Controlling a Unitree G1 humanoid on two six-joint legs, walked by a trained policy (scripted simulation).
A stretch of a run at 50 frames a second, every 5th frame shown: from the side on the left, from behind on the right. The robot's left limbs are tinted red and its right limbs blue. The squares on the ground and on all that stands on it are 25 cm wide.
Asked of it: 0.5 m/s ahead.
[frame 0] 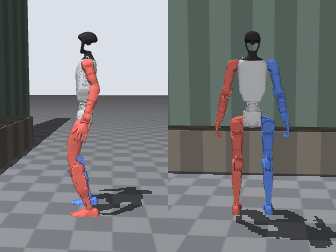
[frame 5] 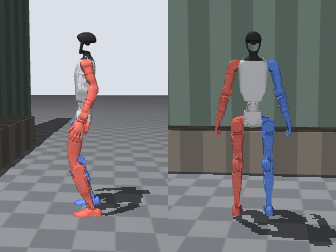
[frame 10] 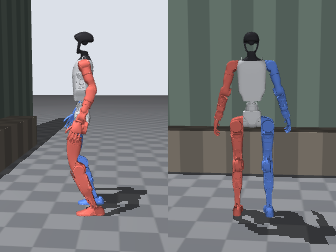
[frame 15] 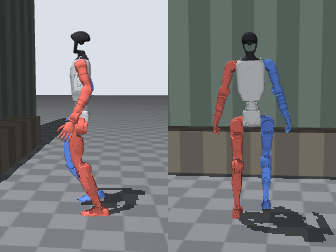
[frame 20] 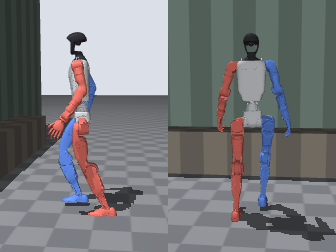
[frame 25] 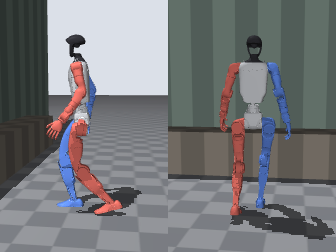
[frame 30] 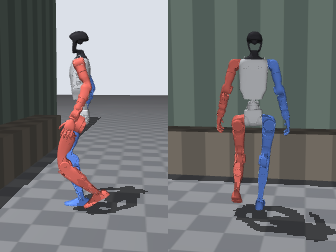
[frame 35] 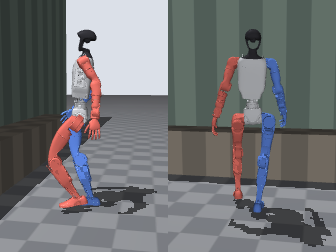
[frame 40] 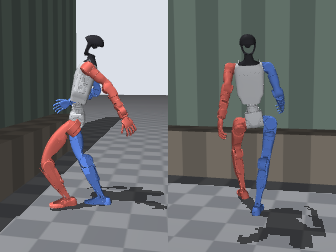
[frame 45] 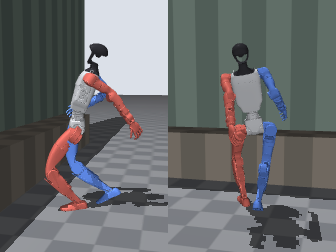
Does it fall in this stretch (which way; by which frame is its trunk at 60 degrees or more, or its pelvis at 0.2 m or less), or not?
no
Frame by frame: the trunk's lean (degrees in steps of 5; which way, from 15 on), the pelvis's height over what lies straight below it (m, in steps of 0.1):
0: 5, 0.8
5: 5, 0.8
10: 0, 0.8
15: 0, 0.8
20: 5, 0.8
25: 5, 0.8
30: 0, 0.8
35: 5, 0.8
40: 15 backward, 0.7
45: 20 backward and to its left, 0.7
